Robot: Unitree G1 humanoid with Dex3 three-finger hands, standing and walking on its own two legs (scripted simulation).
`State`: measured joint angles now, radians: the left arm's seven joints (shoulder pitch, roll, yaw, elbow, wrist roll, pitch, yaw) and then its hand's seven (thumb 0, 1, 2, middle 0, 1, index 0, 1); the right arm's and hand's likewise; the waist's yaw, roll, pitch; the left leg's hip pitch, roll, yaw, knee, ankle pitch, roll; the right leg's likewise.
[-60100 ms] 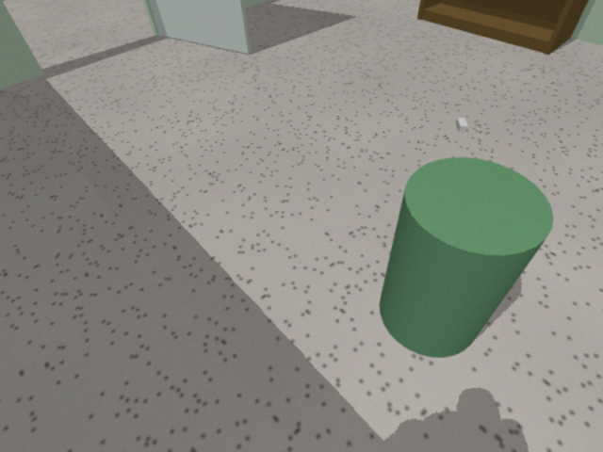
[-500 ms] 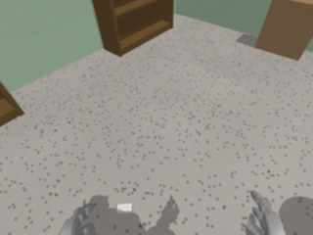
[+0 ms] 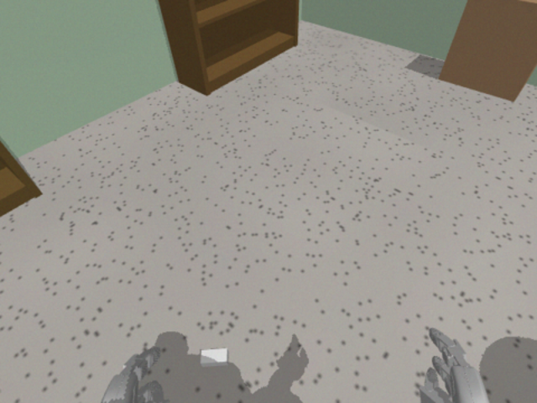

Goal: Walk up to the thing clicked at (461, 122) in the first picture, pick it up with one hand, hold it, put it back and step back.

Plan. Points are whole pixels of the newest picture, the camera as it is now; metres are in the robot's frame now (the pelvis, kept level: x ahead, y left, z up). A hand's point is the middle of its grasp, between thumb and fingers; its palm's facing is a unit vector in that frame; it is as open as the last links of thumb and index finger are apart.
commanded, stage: home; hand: left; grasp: from above
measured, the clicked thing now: (214, 357) +0.42 +0.23 -0.70
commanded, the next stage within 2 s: stand in 0.54 s
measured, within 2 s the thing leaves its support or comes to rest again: neither
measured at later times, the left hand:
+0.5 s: hand out of the picture +0.16 +0.17 -0.05, palm faces +0.04 -0.98 -0.20, open 7.4 cm
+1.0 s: hand out of the picture +0.09 +0.24 -0.11, palm faces +0.02 -0.94 -0.33, open 7.4 cm
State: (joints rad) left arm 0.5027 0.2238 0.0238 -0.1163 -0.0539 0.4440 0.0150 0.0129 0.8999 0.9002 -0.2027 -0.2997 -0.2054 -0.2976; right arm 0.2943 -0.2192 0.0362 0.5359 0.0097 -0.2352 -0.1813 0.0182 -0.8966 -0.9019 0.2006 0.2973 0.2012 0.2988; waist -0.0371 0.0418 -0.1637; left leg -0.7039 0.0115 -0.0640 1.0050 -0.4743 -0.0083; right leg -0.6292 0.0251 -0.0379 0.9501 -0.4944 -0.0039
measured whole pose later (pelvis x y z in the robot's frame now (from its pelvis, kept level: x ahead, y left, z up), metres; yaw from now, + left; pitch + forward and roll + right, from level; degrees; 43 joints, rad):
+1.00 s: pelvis -0.01 +0.01 +0.04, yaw +0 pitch -1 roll +0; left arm 0.23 0.29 0.04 0.81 0.04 0.04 0.03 0.01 0.90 0.90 -0.20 -0.30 -0.21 -0.30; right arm 0.20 -0.29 -0.04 0.92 -0.05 -0.02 -0.01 0.01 -0.90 -0.90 0.20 0.30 0.20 0.30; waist 0.02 -0.01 0.03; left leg -0.34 -0.02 -0.02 0.69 -0.33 0.01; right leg -0.30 -0.01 0.00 0.68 -0.36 0.01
